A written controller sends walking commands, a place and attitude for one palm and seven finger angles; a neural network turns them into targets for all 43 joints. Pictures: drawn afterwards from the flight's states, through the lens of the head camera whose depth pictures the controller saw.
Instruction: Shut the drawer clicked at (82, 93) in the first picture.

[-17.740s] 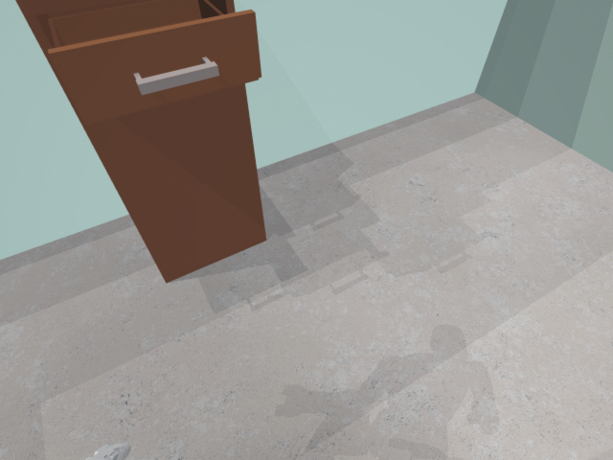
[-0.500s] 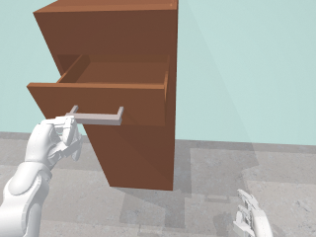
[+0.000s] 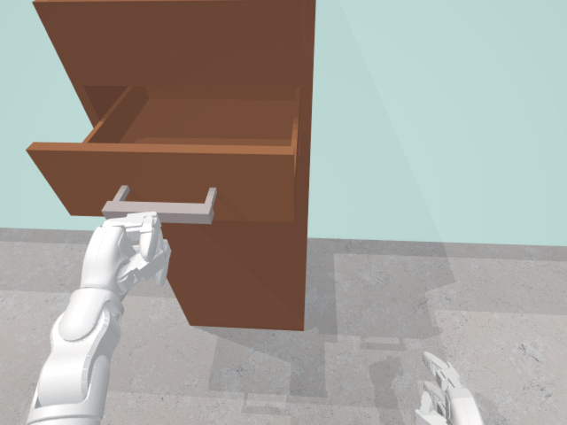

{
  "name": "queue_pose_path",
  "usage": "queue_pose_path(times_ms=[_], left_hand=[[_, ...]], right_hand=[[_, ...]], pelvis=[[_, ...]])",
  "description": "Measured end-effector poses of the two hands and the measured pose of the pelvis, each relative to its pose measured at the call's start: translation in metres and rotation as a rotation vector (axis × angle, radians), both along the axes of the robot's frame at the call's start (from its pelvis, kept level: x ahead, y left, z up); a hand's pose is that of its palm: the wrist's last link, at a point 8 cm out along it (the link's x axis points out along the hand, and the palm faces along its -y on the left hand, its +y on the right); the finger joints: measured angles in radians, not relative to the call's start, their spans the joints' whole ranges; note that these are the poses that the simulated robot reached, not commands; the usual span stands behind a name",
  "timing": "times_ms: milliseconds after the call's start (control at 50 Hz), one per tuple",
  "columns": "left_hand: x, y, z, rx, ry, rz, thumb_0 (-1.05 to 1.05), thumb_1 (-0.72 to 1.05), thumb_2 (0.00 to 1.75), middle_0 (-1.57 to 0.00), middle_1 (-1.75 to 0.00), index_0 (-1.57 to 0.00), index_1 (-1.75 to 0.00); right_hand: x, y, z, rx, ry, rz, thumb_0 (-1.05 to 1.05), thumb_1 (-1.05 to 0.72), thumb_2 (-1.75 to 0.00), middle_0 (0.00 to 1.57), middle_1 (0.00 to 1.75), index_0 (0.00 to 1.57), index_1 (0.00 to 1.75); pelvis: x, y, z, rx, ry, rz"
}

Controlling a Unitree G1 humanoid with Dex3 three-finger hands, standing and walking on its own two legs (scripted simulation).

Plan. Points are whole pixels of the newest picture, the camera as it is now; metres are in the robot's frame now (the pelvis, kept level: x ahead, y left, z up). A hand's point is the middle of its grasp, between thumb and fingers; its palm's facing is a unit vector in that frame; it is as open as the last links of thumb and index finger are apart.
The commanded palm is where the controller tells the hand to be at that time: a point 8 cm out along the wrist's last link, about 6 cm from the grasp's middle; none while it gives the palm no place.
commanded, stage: bring the fist close to the handle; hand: left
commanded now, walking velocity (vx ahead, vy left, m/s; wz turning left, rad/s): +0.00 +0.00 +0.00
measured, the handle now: (163, 202) +0.39 +0.22 +0.12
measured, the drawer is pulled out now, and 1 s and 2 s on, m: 0.19 0.18 0.06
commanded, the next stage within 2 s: push the drawer shut in 0.50 s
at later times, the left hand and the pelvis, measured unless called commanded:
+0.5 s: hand (167, 253) +0.30 +0.18 +0.12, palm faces +0.06 -1.00 -0.05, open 3.3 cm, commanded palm +0.27 +0.23 +0.12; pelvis +0.00 +0.00 +0.00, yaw +0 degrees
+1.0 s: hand (169, 235) +0.33 +0.19 +0.12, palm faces +0.06 -1.00 -0.04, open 2.9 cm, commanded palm +0.32 +0.23 +0.12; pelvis -0.01 -0.01 +0.00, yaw +1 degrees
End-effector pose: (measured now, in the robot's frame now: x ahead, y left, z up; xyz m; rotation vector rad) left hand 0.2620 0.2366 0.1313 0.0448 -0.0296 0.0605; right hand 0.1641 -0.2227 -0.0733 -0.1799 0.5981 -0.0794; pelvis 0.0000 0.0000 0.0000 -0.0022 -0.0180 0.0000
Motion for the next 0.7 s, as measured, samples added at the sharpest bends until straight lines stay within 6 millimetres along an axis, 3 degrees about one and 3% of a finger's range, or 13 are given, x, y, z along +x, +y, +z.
queue_pose_path(times_ms=[220,700], left_hand=[[0.007,-0.009,-0.01,0.005,-0.022,-0.017,0.02,0.9,0.9,-1.4,-1.6,-1.4,-1.6],[0.013,0.0,-0.007,0.008,-0.029,0.001,0.02,0.9,0.9,-1.4,-1.6,-1.4,-1.6]], right_hand=[[-0.006,-0.002,-0.005,-0.005,0.031,-0.007,0.01,-0.9,-0.9,0.2,0.3,0.2,0.3],[-0.001,-0.007,-0.004,-0.011,0.021,-0.007,0.01,-0.9,-0.9,0.2,0.3,0.2,0.3]], pelvis=[[0.0,0.001,-0.001,0.002,0.02,-0.001],[-0.002,-0.003,-0.001,0.0,0.021,0.005]])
